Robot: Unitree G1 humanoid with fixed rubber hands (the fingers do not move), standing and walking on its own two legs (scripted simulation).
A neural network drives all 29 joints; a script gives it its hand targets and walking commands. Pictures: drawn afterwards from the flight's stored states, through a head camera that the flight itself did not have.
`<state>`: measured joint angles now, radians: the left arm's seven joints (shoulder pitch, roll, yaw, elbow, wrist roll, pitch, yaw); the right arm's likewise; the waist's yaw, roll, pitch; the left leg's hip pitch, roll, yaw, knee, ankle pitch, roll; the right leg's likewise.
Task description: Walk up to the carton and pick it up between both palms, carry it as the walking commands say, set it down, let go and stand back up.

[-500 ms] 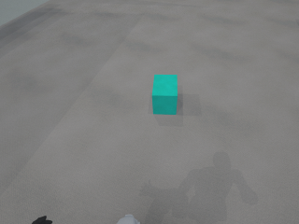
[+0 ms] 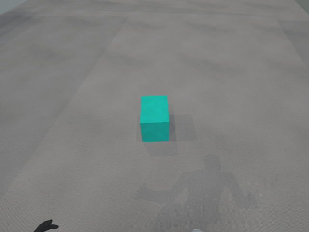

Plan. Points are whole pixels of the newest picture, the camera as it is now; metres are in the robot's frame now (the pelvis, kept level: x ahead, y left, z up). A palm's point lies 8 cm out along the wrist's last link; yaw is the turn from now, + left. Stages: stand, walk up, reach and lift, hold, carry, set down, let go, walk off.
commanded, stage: walk up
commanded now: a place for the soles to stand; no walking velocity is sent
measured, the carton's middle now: (154, 118) +1.05 +0.02 -0.65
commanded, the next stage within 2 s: none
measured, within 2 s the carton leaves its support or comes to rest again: neither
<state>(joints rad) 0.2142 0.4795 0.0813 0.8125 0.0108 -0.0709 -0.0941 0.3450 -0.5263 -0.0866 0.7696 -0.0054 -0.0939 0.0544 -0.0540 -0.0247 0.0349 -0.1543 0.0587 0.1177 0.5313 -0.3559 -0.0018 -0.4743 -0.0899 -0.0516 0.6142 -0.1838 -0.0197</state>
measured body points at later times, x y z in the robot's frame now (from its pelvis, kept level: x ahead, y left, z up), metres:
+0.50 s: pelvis +0.20 +0.01 -0.01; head +0.22 +0.02 +0.44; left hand +0.24 +0.35 -0.11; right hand +0.36 -0.33 -0.07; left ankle +0.27 +0.12 -0.73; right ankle +0.16 -0.13 -0.69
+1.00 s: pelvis +0.38 -0.02 +0.00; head +0.40 -0.03 +0.45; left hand +0.43 +0.34 -0.06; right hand +0.50 -0.34 -0.10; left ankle +0.45 +0.12 -0.70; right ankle +0.41 -0.14 -0.73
